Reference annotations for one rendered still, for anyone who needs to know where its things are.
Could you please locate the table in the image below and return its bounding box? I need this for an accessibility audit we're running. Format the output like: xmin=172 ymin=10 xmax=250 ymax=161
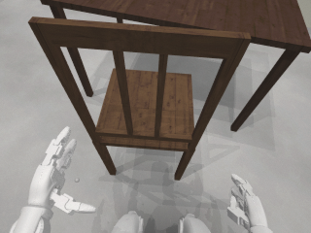
xmin=40 ymin=0 xmax=311 ymax=132

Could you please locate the robot thigh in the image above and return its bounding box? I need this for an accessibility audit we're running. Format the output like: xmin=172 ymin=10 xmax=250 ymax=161
xmin=178 ymin=216 xmax=211 ymax=233
xmin=111 ymin=214 xmax=144 ymax=233

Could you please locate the right robot thigh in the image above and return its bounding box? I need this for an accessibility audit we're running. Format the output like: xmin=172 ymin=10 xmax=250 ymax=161
xmin=178 ymin=216 xmax=211 ymax=233

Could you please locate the left robot forearm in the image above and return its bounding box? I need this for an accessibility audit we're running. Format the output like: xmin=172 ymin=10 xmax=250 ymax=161
xmin=9 ymin=205 xmax=53 ymax=233

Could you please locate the chair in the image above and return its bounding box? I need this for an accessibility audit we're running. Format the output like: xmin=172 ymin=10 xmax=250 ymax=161
xmin=28 ymin=17 xmax=252 ymax=181

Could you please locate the left robot thigh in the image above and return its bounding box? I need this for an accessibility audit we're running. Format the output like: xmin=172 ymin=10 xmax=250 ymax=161
xmin=111 ymin=214 xmax=144 ymax=233

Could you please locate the left robot hand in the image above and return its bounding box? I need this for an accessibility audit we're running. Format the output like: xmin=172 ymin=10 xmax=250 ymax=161
xmin=27 ymin=126 xmax=97 ymax=216

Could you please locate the right robot hand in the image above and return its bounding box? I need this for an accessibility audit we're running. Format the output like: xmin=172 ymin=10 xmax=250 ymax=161
xmin=227 ymin=174 xmax=268 ymax=231

